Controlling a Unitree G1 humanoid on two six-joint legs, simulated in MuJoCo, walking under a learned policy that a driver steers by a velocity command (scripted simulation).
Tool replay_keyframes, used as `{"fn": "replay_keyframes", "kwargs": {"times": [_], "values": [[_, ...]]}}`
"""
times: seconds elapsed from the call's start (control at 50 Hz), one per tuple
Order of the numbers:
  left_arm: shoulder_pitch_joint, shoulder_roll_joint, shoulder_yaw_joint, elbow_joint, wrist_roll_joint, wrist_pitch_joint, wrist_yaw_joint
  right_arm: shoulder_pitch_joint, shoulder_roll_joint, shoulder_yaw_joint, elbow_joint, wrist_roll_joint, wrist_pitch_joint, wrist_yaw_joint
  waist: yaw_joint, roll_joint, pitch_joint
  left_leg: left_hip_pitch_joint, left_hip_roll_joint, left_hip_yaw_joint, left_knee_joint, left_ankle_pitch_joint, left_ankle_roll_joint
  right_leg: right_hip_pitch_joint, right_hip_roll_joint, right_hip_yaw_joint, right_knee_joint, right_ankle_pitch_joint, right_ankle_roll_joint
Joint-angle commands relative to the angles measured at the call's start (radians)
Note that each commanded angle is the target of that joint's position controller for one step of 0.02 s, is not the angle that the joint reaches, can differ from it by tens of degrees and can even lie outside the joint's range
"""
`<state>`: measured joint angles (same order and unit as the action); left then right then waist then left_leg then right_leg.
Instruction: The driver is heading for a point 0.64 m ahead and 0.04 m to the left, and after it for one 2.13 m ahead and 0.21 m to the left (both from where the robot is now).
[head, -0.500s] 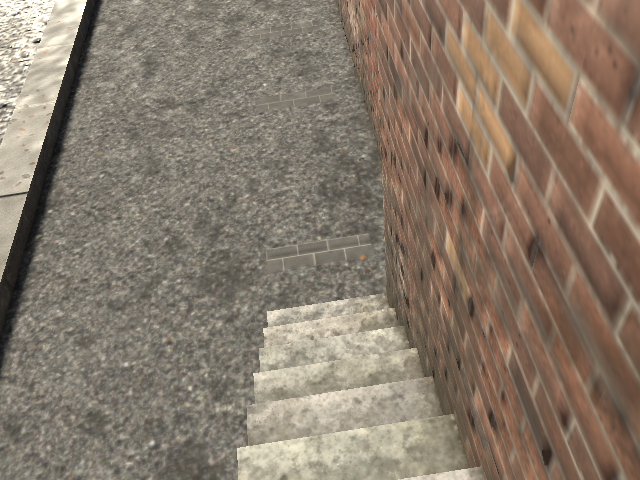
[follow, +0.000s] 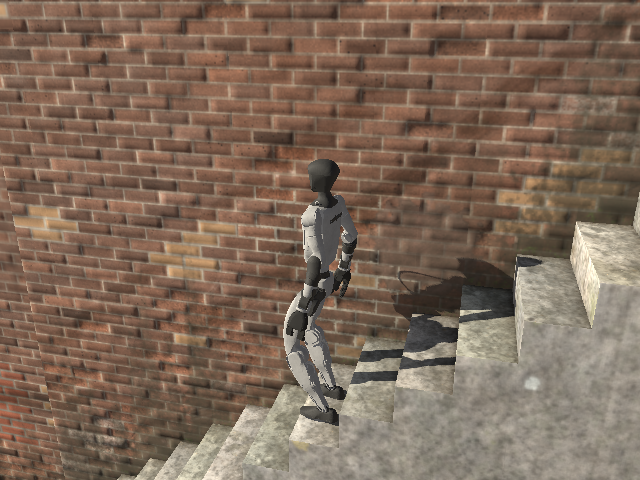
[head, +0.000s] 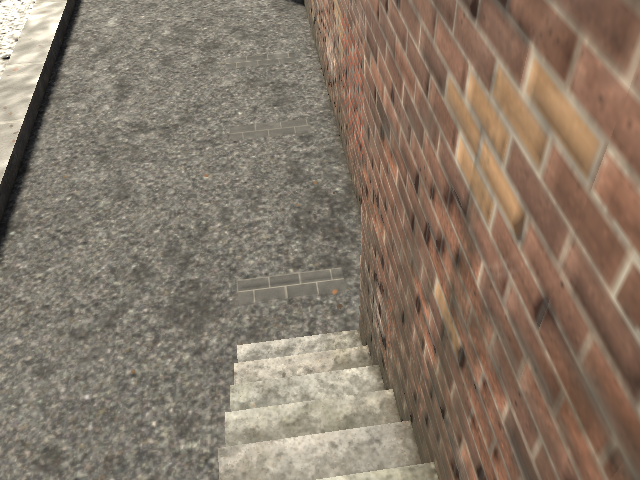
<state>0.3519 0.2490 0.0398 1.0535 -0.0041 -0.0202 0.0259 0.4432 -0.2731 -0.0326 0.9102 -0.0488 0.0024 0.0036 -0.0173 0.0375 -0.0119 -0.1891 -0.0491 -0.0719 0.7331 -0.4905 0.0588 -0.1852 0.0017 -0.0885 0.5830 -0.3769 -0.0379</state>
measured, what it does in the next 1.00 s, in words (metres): goes down: left foot 0.20 m lower, then right foot 0.19 m lower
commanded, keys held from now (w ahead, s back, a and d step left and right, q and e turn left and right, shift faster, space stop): w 1.00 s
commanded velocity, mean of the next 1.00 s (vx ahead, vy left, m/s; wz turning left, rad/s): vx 0.48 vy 0.00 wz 0.00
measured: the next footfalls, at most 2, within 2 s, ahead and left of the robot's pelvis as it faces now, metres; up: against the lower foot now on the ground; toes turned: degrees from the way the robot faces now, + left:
left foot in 0.38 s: +0.20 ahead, +0.15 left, -0.20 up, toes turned +0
right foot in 0.90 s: +0.47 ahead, -0.12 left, -0.39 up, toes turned -7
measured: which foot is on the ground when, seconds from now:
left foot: up 0.00-0.36, down 0.38-0.90, up 0.92-1.00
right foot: down 0.00-0.36, up 0.38-0.88, down 0.90-1.00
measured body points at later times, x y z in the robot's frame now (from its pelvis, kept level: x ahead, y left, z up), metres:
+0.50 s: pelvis +0.17 +0.07 -0.22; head +0.16 +0.08 +0.23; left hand +0.19 +0.33 -0.36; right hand +0.15 -0.17 -0.36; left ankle +0.16 +0.15 -0.92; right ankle +0.13 -0.08 -0.70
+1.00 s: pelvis +0.40 -0.02 -0.38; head +0.40 -0.06 +0.07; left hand +0.43 +0.26 -0.50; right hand +0.34 -0.26 -0.55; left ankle +0.27 +0.14 -0.86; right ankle +0.43 -0.11 -1.12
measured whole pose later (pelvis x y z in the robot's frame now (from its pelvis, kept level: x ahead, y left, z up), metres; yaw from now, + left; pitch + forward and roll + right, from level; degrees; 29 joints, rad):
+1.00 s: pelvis +0.40 -0.02 -0.38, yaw -3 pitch -2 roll +3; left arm 0.35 0.22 0.07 1.03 -0.03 -0.07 0.01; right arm 0.41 -0.25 -0.04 1.01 -0.08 0.03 0.00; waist -0.06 0.05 0.03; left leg -0.44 -0.07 -0.06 1.82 -0.82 0.09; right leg -0.28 -0.04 -0.04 0.54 -0.27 -0.03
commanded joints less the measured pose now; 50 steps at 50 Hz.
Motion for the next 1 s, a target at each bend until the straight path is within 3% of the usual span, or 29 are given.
{"fn": "replay_keyframes", "kwargs": {"times": [0.02, 0.04, 0.12, 0.14, 0.18, 0.2, 0.26, 0.3, 0.32, 0.36, 0.38, 0.4, 0.42, 0.44, 0.46, 0.48, 0.5, 0.52, 0.58, 0.64, 0.74, 0.82, 0.88, 0.9, 0.92, 0.94, 0.96, 0.98, 1.0], "values": [[0.33, 0.184, 0.045, 0.08, -0.002, -0.027, -0.007, -0.195, -0.072, -0.011, -0.131, 0.005, -0.031, -0.003, 0.137, -0.126, 0.141, -0.675, 0.003, 0.005, 0.379, -0.193, -0.02, 0.322, -0.414, 0.571, -0.228, 0.304, -0.28], [0.276, 0.165, 0.045, 0.06, -0.003, -0.036, -0.008, -0.204, -0.066, -0.007, -0.114, 0.02, -0.035, 0.005, 0.113, -0.104, 0.151, -0.643, 0.033, 0.014, 0.382, -0.085, -0.034, 0.247, -0.363, 0.484, -0.218, 0.21, -0.255], [0.101, 0.119, 0.034, -0.005, -0.007, -0.044, 0.004, -0.108, -0.06, -0.017, -0.048, -0.016, -0.016, 0.039, 0.017, -0.173, 0.153, -0.341, 0.022, 0.078, 0.451, 0.235, -0.01, -0.129, -0.296, 0.347, -0.245, 0.07, -0.198], [0.095, 0.038, 0.012, 0.003, -0.017, -0.062, 0.023, -0.207, -0.122, -0.041, -0.078, -0.004, -0.024, 0.049, 0.012, -0.126, 0.196, -0.425, 0.082, -0.065, 0.289, 0.608, -0.022, -0.142, -0.226, 0.279, -0.069, -0.021, -0.148], [0.181, 0.029, 0.005, 0.018, -0.017, -0.065, 0.042, -0.224, -0.088, -0.03, -0.084, -0.008, -0.033, 0.065, 0.053, -0.183, 0.146, -0.491, 0.055, -0.014, 0.225, 0.723, -0.015, -0.068, -0.216, 0.277, 0.026, -0.105, -0.134], [0.161, 0.002, 0.001, 0.003, -0.014, -0.07, 0.054, -0.238, -0.032, -0.011, -0.091, -0.027, -0.024, 0.091, 0.025, -0.095, 0.173, -0.348, 0.026, 0.026, 0.126, 0.953, -0.021, -0.273, -0.158, 0.197, 0.081, -0.145, -0.097], [0.112, 0.069, 0.023, -0.054, 0.007, -0.05, 0.065, -0.227, 0.038, 0.012, -0.095, 0.022, -0.021, 0.124, 0.049, -0.122, 0.148, -0.007, 0.001, 0.096, -0.07, 0.968, -0.026, -0.475, -0.132, 0.121, 0.165, -0.267, -0.094], [0.149, 0.068, 0.038, -0.053, 0.017, -0.027, 0.052, -0.249, 0.019, 0.006, -0.098, 0.033, -0.021, 0.099, 0.097, -0.148, 0.137, 0.075, -0.007, 0.15, -0.135, 0.924, -0.048, -0.471, -0.13, 0.096, 0.301, -0.227, -0.099], [0.121, 0.073, 0.047, -0.066, 0.017, -0.031, 0.043, -0.099, -0.006, -0.007, -0.037, 0.023, -0.021, 0.077, 0.041, -0.159, 0.069, 0.198, -0.004, 0.147, -0.096, 0.949, -0.046, -0.505, -0.116, 0.062, 0.498, -0.192, -0.087], [0.105, 0.112, 0.066, -0.068, 0.022, -0.027, 0.031, 0.241, -0.06, -0.043, 0.025, 0.005, -0.04, 0.041, -0.188, 0.045, 0.036, 0.365, 0.068, 0.146, -0.478, 0.836, 0.003, -0.465, 0.022, -0.026, 1.141, -0.098, -0.099], [0.079, 0.057, 0.066, -0.092, 0.032, -0.014, 0.02, 0.233, -0.071, -0.039, 0.023, 0.018, -0.053, 0.042, -0.163, 0.145, 0.059, 0.437, 0.163, 0.038, -0.389, 0.932, -0.009, -0.707, 0.095, 0.03, 1.505, -0.44, -0.108], [0.14, -0.015, 0.051, -0.165, -0.028, -0.024, 0.021, 0.189, -0.14, -0.018, 0.0, -0.001, -0.082, 0.057, -0.014, 0.257, -0.002, 0.501, 0.305, -0.083, -0.016, 1.694, -0.045, -0.866, 0.039, 0.129, 1.564, -0.429, -0.106], [0.222, 0.009, 0.05, -0.152, -0.034, -0.025, 0.03, 0.223, -0.215, -0.055, 0.02, 0.008, -0.083, 0.066, 0.019, 0.183, -0.119, 0.551, 0.414, -0.199, -0.026, 1.582, 0.037, -0.935, 0.021, 0.153, 1.568, -0.251, -0.12], [0.241, 0.048, 0.06, -0.103, -0.006, -0.019, 0.039, 0.24, -0.202, -0.063, 0.031, 0.028, -0.09, 0.07, 0.011, 0.085, -0.121, 0.485, 0.422, -0.249, -0.075, 1.288, 0.111, -0.959, -0.002, 0.162, 1.55, -0.169, -0.111], [0.2, 0.035, 0.056, -0.137, 0.012, -0.01, 0.045, 0.24, -0.255, -0.089, 0.043, 0.023, -0.101, 0.055, -0.033, 0.259, -0.155, 0.386, 0.556, -0.518, -0.228, 0.586, 0.287, -1.005, -0.02, 0.216, 1.511, -0.192, -0.072], [0.072, 0.104, 0.073, -0.125, 0.036, -0.002, 0.047, 0.129, -0.067, -0.029, 0.042, 0.016, -0.115, 0.051, -0.004, 0.014, 0.045, 0.191, 0.461, -0.402, -0.296, 0.481, 0.221, -1.009, -0.032, 0.291, 1.272, 0.092, -0.026], [-0.01, 0.083, 0.071, -0.158, 0.045, 0.016, 0.043, 0.147, -0.054, -0.02, 0.071, 0.0, -0.132, 0.05, -0.013, 0.116, 0.142, 0.015, 0.499, -0.494, -0.288, 0.534, 0.232, -0.97, -0.029, 0.302, 1.179, 0.122, 0.017], [-0.042, 0.057, 0.06, -0.162, 0.038, 0.028, 0.042, 0.09, -0.008, 0.005, 0.077, 0.015, -0.141, 0.039, 0.047, 0.035, 0.217, -0.101, 0.441, -0.415, -0.286, 0.634, 0.192, -0.923, -0.036, 0.321, 0.989, 0.216, 0.067], [0.015, -0.03, 0.036, -0.1, 0.041, 0.066, 0.019, -0.037, -0.117, -0.011, 0.079, 0.016, -0.14, 0.026, 0.131, 0.064, 0.145, -0.425, 0.312, -0.207, -0.338, 0.555, 0.198, -0.409, -0.03, 0.143, 0.678, 0.53, 0.084], [-0.236, 0.0, 0.043, -0.17, 0.037, 0.027, -0.003, 0.092, -0.036, 0.013, 0.111, 0.042, -0.146, 0.003, 0.002, 0.033, 0.184, -0.151, 0.235, -0.165, -0.268, 0.258, 0.146, -0.629, -0.019, 0.175, 0.35, 0.827, 0.036], [-0.344, -0.01, 0.021, -0.192, 0.005, 0.038, -0.026, 0.08, -0.041, 0.004, 0.094, 0.018, -0.111, 0.013, -0.08, 0.047, 0.202, -0.165, 0.192, -0.12, -0.193, 0.031, 0.142, -0.388, -0.047, 0.112, -0.01, 0.895, 0.018], [-0.095, 0.051, 0.04, -0.09, -0.031, -0.013, -0.011, 0.071, -0.06, -0.013, 0.117, -0.016, -0.081, -0.022, -0.056, 0.019, 0.161, -0.071, 0.174, -0.073, 0.05, 0.089, 0.118, -0.128, -0.151, 0.153, -0.182, 1.076, 0.032], [0.14, 0.103, 0.064, -0.002, 0.032, -0.034, 0.012, 0.062, -0.046, -0.004, 0.107, -0.024, -0.039, -0.008, 0.022, -0.116, 0.134, 0.034, 0.065, -0.008, 0.521, 0.36, 0.109, 0.032, -0.105, 0.011, -0.51, 0.884, 0.051], [0.223, 0.148, 0.082, 0.023, 0.051, -0.044, 0.013, 0.089, -0.07, -0.015, 0.131, -0.021, -0.023, -0.014, 0.033, -0.145, 0.058, -0.087, 0.029, -0.003, 0.804, 0.253, 0.103, 0.235, -0.115, 0.012, -0.439, 0.804, 0.064], [0.252, 0.169, 0.073, 0.016, 0.057, -0.065, -0.007, 0.181, -0.003, -0.019, 0.121, 0.001, -0.011, -0.004, 0.008, -0.311, -0.01, -0.335, -0.085, 0.042, 1.135, -0.412, 0.087, 0.462, -0.238, 0.096, -0.113, 1.2, 0.018], [0.288, 0.161, 0.059, 0.01, 0.014, -0.071, -0.044, 0.216, 0.027, -0.008, 0.094, -0.005, 0.005, -0.009, -0.009, -0.26, -0.11, -0.662, -0.058, 0.028, 1.304, -0.566, 0.062, 0.667, -0.363, 0.223, 0.172, 1.331, -0.049], [0.319, 0.136, 0.06, -0.02, -0.04, -0.062, -0.04, 0.129, 0.013, -0.006, 0.067, -0.019, 0.029, -0.019, 0.033, -0.157, -0.12, -0.737, -0.039, 0.029, 1.244, -0.433, 0.048, 0.568, -0.411, 0.322, 0.088, 1.006, -0.083], [0.283, 0.173, 0.062, -0.017, -0.078, -0.051, -0.013, -0.032, 0.017, 0.007, -0.022, -0.051, 0.018, 0.005, 0.049, -0.275, -0.061, -0.765, -0.001, 0.045, 1.191, -0.301, 0.027, 0.356, -0.425, 0.349, -0.042, 0.655, -0.191], [0.293, 0.166, 0.052, -0.02, -0.063, -0.054, 0.011, -0.042, 0.007, -0.001, 0.015, -0.054, 0.05, -0.003, 0.049, -0.214, 0.0, -0.779, -0.024, -0.012, 1.165, -0.215, 0.002, 0.241, -0.561, 0.636, -0.147, 0.537, -0.272]]}}
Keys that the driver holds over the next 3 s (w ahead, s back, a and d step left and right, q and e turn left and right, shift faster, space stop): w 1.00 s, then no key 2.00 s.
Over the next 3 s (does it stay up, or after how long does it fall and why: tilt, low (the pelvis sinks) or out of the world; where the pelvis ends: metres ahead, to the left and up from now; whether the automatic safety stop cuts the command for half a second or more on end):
stays up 0.69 0.07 -0.56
